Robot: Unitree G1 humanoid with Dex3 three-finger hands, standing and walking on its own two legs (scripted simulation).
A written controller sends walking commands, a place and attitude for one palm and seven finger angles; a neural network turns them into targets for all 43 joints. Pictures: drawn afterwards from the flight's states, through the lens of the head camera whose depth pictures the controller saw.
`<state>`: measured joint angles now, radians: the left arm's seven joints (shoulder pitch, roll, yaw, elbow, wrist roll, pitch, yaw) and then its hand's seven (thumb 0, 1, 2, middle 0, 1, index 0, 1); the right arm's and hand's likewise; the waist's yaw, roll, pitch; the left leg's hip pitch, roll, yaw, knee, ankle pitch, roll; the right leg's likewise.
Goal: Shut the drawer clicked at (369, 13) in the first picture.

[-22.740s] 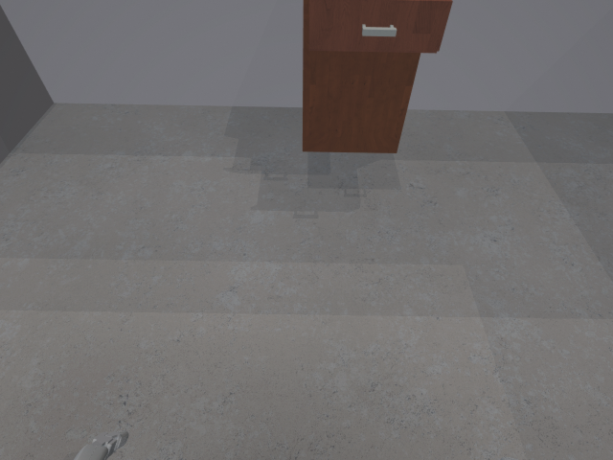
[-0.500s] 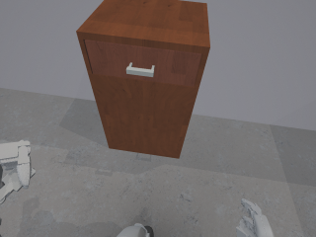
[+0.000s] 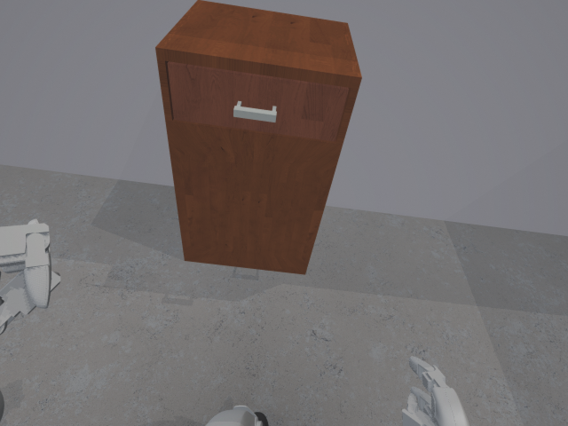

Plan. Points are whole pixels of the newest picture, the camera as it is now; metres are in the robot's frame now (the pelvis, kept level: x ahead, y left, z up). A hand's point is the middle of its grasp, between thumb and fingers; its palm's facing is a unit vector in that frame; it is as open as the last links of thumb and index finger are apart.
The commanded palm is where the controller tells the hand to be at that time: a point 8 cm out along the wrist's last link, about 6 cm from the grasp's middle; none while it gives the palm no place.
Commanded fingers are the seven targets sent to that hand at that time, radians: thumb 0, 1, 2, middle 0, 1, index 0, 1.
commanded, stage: stop stepping back and stand still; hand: left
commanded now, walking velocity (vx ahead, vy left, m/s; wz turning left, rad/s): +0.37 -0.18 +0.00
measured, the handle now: (256, 110) +0.86 +0.14 +0.02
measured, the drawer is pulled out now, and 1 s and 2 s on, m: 0.00 0.00 0.00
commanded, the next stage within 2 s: none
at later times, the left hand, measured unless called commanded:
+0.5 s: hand out of the picture -0.03 +0.33 +0.24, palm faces +0.37 -0.88 -0.28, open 3.2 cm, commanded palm -0.10 +0.37 +0.21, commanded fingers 0.00 0.90 0.90 -1.40 -1.60 -1.40 -1.60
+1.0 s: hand out of the picture -0.14 +0.35 +0.23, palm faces +0.28 -0.86 -0.42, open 3.3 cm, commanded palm -0.21 +0.42 +0.21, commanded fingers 0.00 0.90 0.90 -1.40 -1.60 -1.40 -1.60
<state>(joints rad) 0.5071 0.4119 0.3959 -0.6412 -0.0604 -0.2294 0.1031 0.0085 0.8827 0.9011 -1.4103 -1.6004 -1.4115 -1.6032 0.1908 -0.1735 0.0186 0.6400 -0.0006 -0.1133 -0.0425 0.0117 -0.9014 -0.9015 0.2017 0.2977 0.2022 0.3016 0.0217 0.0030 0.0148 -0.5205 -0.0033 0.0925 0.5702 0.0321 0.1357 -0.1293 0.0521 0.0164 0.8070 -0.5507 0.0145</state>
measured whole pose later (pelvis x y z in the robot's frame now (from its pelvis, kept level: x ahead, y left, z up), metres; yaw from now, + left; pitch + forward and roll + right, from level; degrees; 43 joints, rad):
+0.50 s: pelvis -0.23 +0.10 +0.05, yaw -1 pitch -3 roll -7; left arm 0.51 0.38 0.39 -0.66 -0.03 -0.19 0.13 0.01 0.89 0.90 -1.41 -1.60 -1.41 -1.60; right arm 0.31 -0.08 0.03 0.64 -0.02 -0.10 0.01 0.01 -0.90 -0.90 0.20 0.30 0.20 0.30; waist -0.02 -0.03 -0.01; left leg -0.36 0.09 -0.01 0.48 -0.26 -0.04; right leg -0.52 0.09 -0.10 1.19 -0.36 -0.02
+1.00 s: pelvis -0.34 +0.14 +0.03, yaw -1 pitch -3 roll -3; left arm 0.58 0.44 0.41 -0.71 -0.03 -0.27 0.12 0.01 0.89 0.90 -1.41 -1.60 -1.41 -1.60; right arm 0.27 -0.11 0.04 0.61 -0.01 -0.14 0.00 0.01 -0.90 -0.90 0.20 0.30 0.20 0.30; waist -0.06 -0.05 0.06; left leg -0.30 0.06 0.00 0.58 -0.25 0.02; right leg -0.51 0.04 -0.06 1.10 -0.39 -0.03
